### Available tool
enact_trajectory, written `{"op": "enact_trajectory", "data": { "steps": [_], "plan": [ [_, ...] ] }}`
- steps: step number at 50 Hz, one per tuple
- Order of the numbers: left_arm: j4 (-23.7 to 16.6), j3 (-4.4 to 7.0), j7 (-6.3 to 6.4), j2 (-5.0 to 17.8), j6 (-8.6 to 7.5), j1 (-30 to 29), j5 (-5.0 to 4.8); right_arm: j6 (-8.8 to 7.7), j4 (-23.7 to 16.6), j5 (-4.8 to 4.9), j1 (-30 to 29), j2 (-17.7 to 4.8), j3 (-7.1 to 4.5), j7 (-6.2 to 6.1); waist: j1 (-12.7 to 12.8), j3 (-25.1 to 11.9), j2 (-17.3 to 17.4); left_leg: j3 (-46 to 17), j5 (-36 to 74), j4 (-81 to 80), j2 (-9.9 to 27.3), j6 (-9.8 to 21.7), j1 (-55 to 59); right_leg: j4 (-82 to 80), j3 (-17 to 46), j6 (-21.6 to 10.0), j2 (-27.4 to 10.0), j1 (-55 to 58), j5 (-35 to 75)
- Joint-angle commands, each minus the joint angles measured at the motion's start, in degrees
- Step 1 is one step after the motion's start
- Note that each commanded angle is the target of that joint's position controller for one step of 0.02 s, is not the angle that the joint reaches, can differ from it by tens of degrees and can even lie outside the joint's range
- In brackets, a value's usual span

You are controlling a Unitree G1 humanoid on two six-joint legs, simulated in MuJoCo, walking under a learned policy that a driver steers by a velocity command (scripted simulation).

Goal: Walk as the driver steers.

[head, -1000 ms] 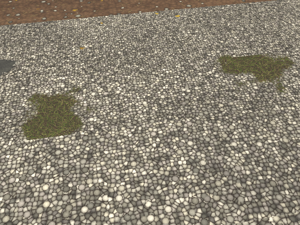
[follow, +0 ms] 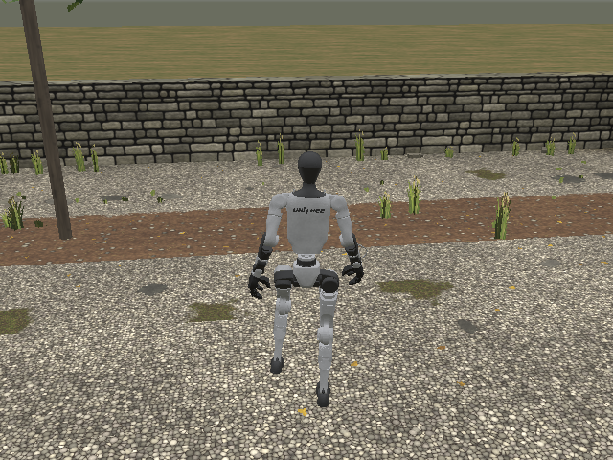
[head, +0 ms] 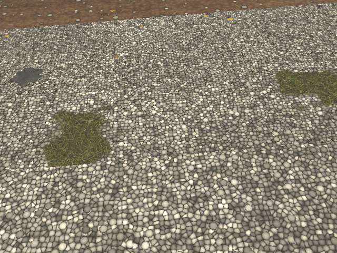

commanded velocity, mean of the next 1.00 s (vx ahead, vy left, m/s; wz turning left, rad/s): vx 0.49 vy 0.00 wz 0.40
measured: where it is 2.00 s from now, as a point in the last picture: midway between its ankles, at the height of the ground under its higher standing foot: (150, 164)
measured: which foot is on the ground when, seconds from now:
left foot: up 0.00-0.16, down 0.18-0.74, up 0.76-1.00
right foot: down 0.00-0.20, up 0.22-0.72, down 0.74-1.00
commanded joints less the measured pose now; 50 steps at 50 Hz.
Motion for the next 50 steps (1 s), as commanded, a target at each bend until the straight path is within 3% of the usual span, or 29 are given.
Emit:
{"op": "enact_trajectory", "data": {
  "steps": [1,3,5,7,8,9,10,11,12,13,15,18,20,21,23,26,30,35,37,38,39,40,41,42,43,45,46,47,50],
  "plan": [
    [-1.9,1.83,1.05,9.4,-0.72,-1.8,0.01,-1.24,-7.2,-0.27,-8.3,-0.1,0.81,0.57,0.4,4.4,-6.4,2.5,9.5,-11.8,-0.3,-0.3,-1.9,-7.1,2.7,-4.5,-12.1,-3.0,27.6],
    [-0.9,2.04,0.93,10.6,-0.96,-1.9,0.21,-0.99,-8.1,-0.79,-8.7,-0.2,0.87,0.98,0.0,3.7,-8.2,6.1,10.8,-10.6,-0.9,-0.4,5.7,-6.8,-0.5,-4.9,-12.1,-7.8,30.8],
    [-0.5,2.28,1.03,11.4,-1.77,-3.5,1.14,-0.79,-5.9,-1.39,-1.8,-3.2,-0.84,1.05,-3.3,0.3,-7.4,5.7,15.5,-0.4,-1.4,0.9,13.4,-1.5,-2.2,-5.9,-15.0,-8.5,40.9],
    [-2.6,2.45,1.33,11.7,-1.36,-9.6,-0.12,-0.16,-4.9,-1.37,5.7,-5.5,-2.12,1.01,-8.2,-1.8,-8.1,9.0,3.5,0.9,-4.5,3.9,19.1,9.7,-5.7,-4.2,-14.3,-7.3,62.5],
    [-1.6,2.47,1.35,12.3,-0.61,-8.4,-1.78,0.12,-7.2,-0.73,3.4,-4.3,-1.59,1.11,-7.9,1.6,-9.9,10.1,-11.5,-11.2,-5.8,5.6,18.1,15.0,-4.1,-3.5,-14.2,-6.7,65.4],
    [-0.4,2.52,1.39,12.6,0.01,-6.6,-1.42,0.13,-6.4,-0.2,8.2,-5.9,-2.65,1.2,-10.9,-0.8,-7.7,11.0,-7.4,-18.7,-7.2,7.3,25.2,26.7,-3.9,-3.0,-13.8,-5.8,64.1],
    [-0.9,2.5,1.6,12.5,-0.02,-5.5,-0.63,-0.14,-4.9,0.21,14.7,-9.6,-3.82,1.1,-13.2,-4.1,0.6,0.1,4.4,-24.9,-1.6,11.8,38.3,48.8,-4.2,-0.6,-9.2,-16.2,38.4],
    [-2.3,0.6,0.46,5.4,-1.48,1.4,1.9,-0.3,-6.9,0.85,9.4,-11.8,-3.03,1.21,-3.7,-8.0,16.2,-23.1,16.2,-22.9,9.0,19.6,49.1,69.0,0.6,1.1,0.3,-35.5,-17.4],
    [-5.1,1.2,-0.85,9.1,-3.94,-0.4,-1.32,-1.42,-8.4,-0.06,11.5,-10.8,-2.54,1.53,-5.6,-14.9,14.6,-42.9,6.8,-35.2,16.7,27.8,50.1,72.6,10.7,1.1,2.0,-43.1,-16.7],
    [-8.0,2.92,-1.05,14.3,-4.21,-10.1,-3.84,-2.28,-7.7,0.25,10.2,-7.2,-2.0,2.17,-6.6,-6.0,2.8,-37.8,-1.9,-37.2,14.5,25.4,41.2,67.3,11.9,0.0,-0.8,-45.2,-10.6],
    [-8.5,2.76,-0.44,11.9,-2.27,-11.4,-1.74,-2.84,-8.8,0.93,3.8,-5.3,-1.14,2.24,-2.1,-0.2,-3.4,-28.3,1.4,-37.4,11.6,21.3,28.9,57.1,11.1,1.4,-5.3,-41.2,-5.5],
    [-8.9,2.37,-0.35,10.0,-0.53,-11.8,0.18,-2.38,-9.0,0.5,1.8,-5.1,-0.69,0.11,-0.9,0.6,-2.0,-20.3,6.6,-38.8,7.3,18.0,21.5,43.6,9.1,3.7,-7.4,-35.7,-1.0],
    [-9.2,0.6,-0.92,5.7,-0.75,-14.7,1.87,-1.27,-8.0,-0.37,4.3,-7.1,-1.41,-1.5,-2.3,-2.3,-3.0,-13.3,17.6,-34.9,4.0,17.1,19.0,40.1,5.0,5.3,-5.5,-31.5,8.9],
    [-8.2,0.72,-1.51,6.1,-1.29,-12.9,1.96,-0.96,-7.8,-1.13,4.8,-7.9,-1.69,-2.06,-2.4,-4.7,-2.0,-13.2,20.7,-31.8,4.6,16.6,19.5,41.6,5.7,4.7,-5.6,-30.3,16.6],
    [-11.4,2.48,-2.08,11.1,-2.49,-22.4,-0.69,-2.07,-4.0,0.36,14.3,-7.9,-1.53,-3.34,-6.1,-0.9,0.0,-21.2,6.9,-31.2,7.2,16.4,33.7,35.5,12.2,3.4,-7.1,-50.0,18.4],
    [-13.5,0.76,-3.33,6.6,-3.67,-29.1,2.48,-1.06,-2.1,0.54,13.3,-6.5,-0.91,-4.84,-8.1,0.1,-0.1,-15.2,-6.6,-27.4,0.8,12.0,21.2,17.4,9.0,2.2,-3.1,-36.0,40.6],
    [-14.1,0.55,-4.69,5.7,-2.97,-26.3,0.48,-0.09,-1.6,0.84,11.0,-5.8,-0.62,-4.32,-6.4,-0.3,4.1,-16.9,-12.9,-19.9,-0.7,9.8,13.5,14.7,9.3,1.8,-1.3,-22.8,40.7],
    [-10.8,2.14,-3.36,8.2,-1.89,-20.1,-0.28,1.74,0.3,1.46,13.5,-3.3,-0.46,-5.86,-6.7,0.8,3.1,-17.6,-9.6,1.9,-2.1,6.2,31.2,-4.3,12.8,2.3,-9.7,-23.7,46.0],
    [-3.8,3.5,-3.16,8.8,-2.04,-1.1,-0.54,1.44,2.0,0.29,14.0,-1.7,0.25,-4.22,0.8,-5.8,-2.3,-10.5,-13.6,24.8,-5.7,3.2,17.0,-1.1,8.0,2.1,-10.0,4.4,45.9],
    [-0.5,3.21,-3.88,9.8,-2.44,10.2,0.59,0.15,4.4,0.22,19.4,3.5,1.26,-2.42,3.4,-13.3,-13.1,-10.4,-42.9,48.9,-11.7,1.1,-3.6,18.5,12.1,0.7,-14.7,26.6,57.9],
    [1.6,4.15,-3.92,14.2,-1.81,10.8,-0.64,-1.34,3.9,1.79,28.0,4.3,2.05,-1.91,-1.8,-14.4,-29.1,-10.2,-41.1,63.9,-9.8,-1.1,-18.1,22.3,24.1,-2.7,-20.3,31.5,63.8],
    [0.1,4.06,-3.8,13.0,-0.11,9.5,-1.0,-2.47,4.1,1.95,27.9,1.2,2.02,-1.8,-1.1,-15.4,-25.3,-8.4,-38.0,68.1,-6.7,-2.3,-23.2,20.3,26.9,-6.1,-23.0,28.2,56.2],
    [1.8,5.93,-2.87,17.8,0.79,7.4,-1.48,-3.53,-0.3,4.31,19.6,-1.9,2.01,-1.96,-1.2,-15.2,-17.3,-4.7,-27.6,61.7,-4.5,-1.7,-29.8,8.1,39.9,-15.3,-28.2,24.9,13.8],
    [0.1,4.11,-2.22,12.7,0.58,1.6,-0.61,-3.04,-1.7,3.41,10.4,-4.2,1.37,-3.62,-1.0,-9.5,-4.8,-1.2,-20.1,57.5,-0.6,-0.8,-29.2,-0.8,44.1,-16.2,-27.9,13.6,-2.3],
    [-0.2,2.85,-1.98,11.1,-0.76,-3.4,0.0,-2.36,-3.7,2.68,4.2,-5.2,1.44,-4.38,-1.9,-2.4,-5.3,-3.0,-17.5,54.5,1.2,-0.1,-25.7,-0.8,45.9,-17.0,-29.0,1.5,3.1],
    [0.6,0.03,-1.57,4.6,-2.72,-8.4,-0.46,-1.92,-4.0,-0.33,0.2,-3.7,0.92,-3.51,-6.2,5.6,-6.8,-6.5,-6.6,28.6,4.8,0.9,-18.3,0.4,27.7,-9.3,-18.5,-14.6,15.2],
    [0.7,0.09,-1.03,5.4,-2.5,-8.7,0.31,-2.27,-4.5,-1.53,-0.2,-2.3,1.0,-3.01,-6.1,6.1,-9.5,-1.1,-0.8,15.8,4.0,-0.1,-8.0,-4.1,17.2,-6.9,-11.2,-22.5,17.6],
    [1.3,0.31,-0.33,6.9,-2.49,-7.5,0.8,-2.87,-4.9,-2.82,-2.0,-0.9,1.14,-2.73,-4.6,4.9,-11.8,1.7,6.2,7.5,2.9,-1.5,-3.7,-4.7,14.2,-7.1,-9.4,-23.0,25.3],
    [3.9,0.57,0.87,8.6,-1.66,-0.8,-1.24,-2.92,-6.3,-1.52,-5.8,3.7,2.64,-1.31,-2.2,0.4,-9.8,3.4,13.2,-11.4,0.5,-2.8,4.6,-4.8,12.2,-7.2,-10.7,-15.4,36.2]
  ]
}}
Velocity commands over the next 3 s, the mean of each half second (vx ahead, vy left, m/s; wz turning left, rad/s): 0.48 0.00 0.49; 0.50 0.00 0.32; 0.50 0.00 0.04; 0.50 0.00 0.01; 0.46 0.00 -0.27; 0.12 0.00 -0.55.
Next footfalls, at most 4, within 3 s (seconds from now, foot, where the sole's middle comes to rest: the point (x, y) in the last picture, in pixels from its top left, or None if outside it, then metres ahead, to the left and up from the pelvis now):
0.18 left None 0.20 0.12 -0.78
0.74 right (207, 246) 0.58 -0.07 -0.94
1.22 left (144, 205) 0.77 0.23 -0.94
1.68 right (179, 166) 1.00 0.07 -0.94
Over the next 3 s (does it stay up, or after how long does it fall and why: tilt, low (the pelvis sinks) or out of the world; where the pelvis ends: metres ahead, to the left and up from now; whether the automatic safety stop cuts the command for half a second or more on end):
stays up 1.35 0.40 -0.34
